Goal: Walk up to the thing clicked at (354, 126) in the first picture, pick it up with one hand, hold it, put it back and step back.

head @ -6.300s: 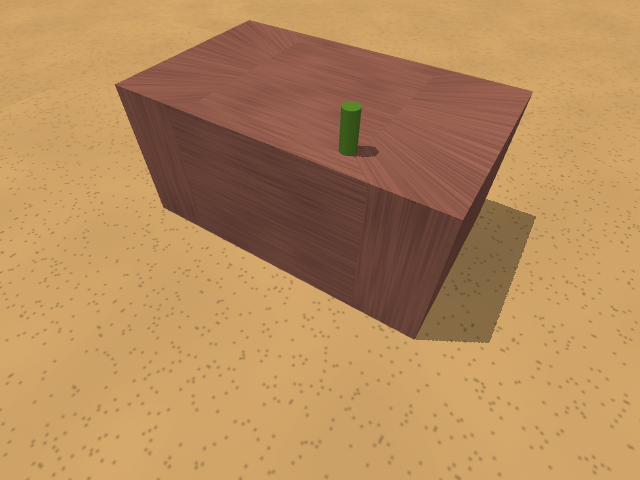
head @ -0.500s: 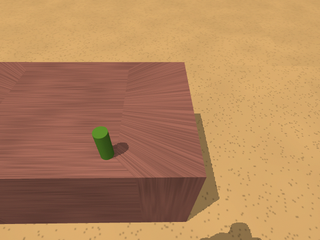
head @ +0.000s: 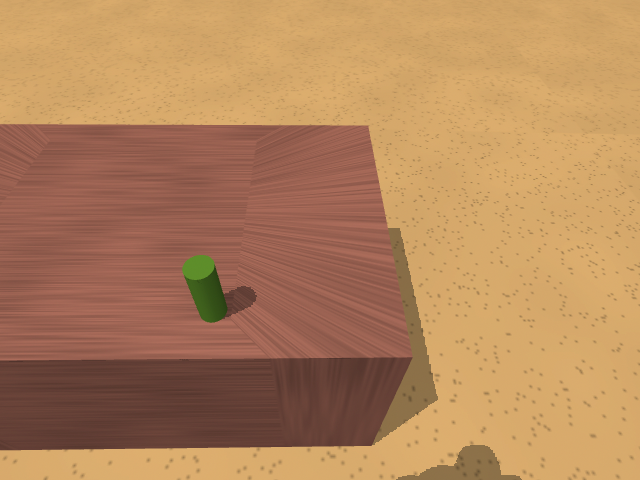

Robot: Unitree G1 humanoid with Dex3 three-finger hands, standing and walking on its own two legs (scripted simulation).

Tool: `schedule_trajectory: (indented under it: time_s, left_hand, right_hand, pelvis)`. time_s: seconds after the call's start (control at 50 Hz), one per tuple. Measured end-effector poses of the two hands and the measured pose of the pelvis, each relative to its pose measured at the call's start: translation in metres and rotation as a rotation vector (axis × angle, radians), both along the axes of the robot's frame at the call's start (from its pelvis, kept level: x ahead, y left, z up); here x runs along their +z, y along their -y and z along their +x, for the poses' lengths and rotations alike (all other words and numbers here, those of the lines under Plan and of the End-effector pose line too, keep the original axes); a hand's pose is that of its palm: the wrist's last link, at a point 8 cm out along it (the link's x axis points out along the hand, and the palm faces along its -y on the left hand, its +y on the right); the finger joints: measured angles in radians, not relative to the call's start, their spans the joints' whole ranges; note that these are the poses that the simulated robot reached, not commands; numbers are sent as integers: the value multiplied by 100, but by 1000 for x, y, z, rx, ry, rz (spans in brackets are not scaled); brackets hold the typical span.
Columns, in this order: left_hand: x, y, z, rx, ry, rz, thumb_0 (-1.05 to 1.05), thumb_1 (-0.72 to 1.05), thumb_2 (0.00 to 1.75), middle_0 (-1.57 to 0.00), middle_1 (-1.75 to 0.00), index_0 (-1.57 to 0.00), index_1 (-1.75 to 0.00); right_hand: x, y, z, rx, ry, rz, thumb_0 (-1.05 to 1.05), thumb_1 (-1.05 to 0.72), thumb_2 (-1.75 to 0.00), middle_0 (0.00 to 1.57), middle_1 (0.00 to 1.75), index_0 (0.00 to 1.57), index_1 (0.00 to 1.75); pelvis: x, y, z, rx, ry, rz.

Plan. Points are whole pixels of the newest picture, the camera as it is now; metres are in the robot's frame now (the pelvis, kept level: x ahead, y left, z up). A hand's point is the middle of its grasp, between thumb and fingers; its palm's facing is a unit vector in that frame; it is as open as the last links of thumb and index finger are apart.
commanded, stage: stand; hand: left
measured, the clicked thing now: (206, 290) +0.46 +0.21 -0.11
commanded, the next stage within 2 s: rise first in 0.50 s
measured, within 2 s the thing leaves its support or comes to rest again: neither
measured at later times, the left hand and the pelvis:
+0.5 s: hand out of the picture +0.06 +0.26 -0.16, palm faces -0.03 -0.94 -0.34, open 7.4 cm; pelvis +0.00 +0.00 +0.00, yaw +0 degrees
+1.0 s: hand (125, 474) +0.17 +0.26 -0.11, palm faces +0.23 -0.92 -0.33, open 14.1 cm; pelvis +0.00 +0.00 -0.01, yaw +0 degrees
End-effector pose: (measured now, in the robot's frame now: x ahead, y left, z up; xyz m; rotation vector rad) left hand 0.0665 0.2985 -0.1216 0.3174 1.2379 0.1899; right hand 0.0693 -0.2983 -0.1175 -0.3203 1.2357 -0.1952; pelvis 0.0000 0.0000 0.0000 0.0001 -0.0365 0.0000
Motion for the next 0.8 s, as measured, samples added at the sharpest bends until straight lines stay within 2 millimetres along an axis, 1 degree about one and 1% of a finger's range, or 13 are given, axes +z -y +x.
schedule_trajectory:
  time_s: [0.12, 0.3, 0.62, 0.64, 0.66, 0.72, 0.8]
  left_hand:
    - [2, -1, 0, 0, 6, 4, 0, 91, 90, -20, -30, -21, -30]
    - [2, -3, -5, 4, -3, 10, 0, 91, 90, -20, -30, -21, -30]
    - [0, -1, -11, 7, -13, 4, 0, 90, 90, -20, -30, -20, -30]
    - [0, 0, -8, 17, 2, 1, 0, 90, 89, -19, -29, -20, -29]
    - [1, 3, -2, 27, 44, -5, 0, 88, 88, -18, -28, -19, -28]
    - [6, 10, 26, 51, 191, -20, 1, 80, 80, -14, -22, -14, -22]
    - [17, 12, 63, 72, 333, -11, 1, 61, 62, -11, -15, -10, -16]
  right_hand:
    - [0, -1, 1, 2, 6, 3, 1, -90, -90, 20, 30, 20, 30]
    - [-2, -2, -2, 0, 1, 8, 1, -90, -90, 20, 30, 20, 30]
    - [-1, 0, -6, -1, -9, 6, 1, -90, -90, 20, 30, 20, 30]
    - [-1, -1, -4, -14, 13, 9, 1, -89, -89, 19, 29, 19, 29]
    - [0, -3, 3, -21, 58, 12, 1, -88, -88, 18, 27, 18, 28]
    - [4, -11, 29, -40, 197, 23, 1, -80, -80, 14, 21, 14, 22]
    - [11, -17, 63, -59, 317, 18, 1, -60, -61, 10, 14, 10, 15]
  pelvis:
    - [0, 0, -1, 1, 1, 0]
    - [0, 0, -2, 2, 1, 1]
    - [0, 1, -3, 3, 1, 0]
    - [-1, 1, -4, 5, -8, -1]
    - [-2, 0, -6, 6, -10, -1]
    - [-4, 0, -12, 7, -17, -2]
    - [-7, -1, -15, 3, -50, -3]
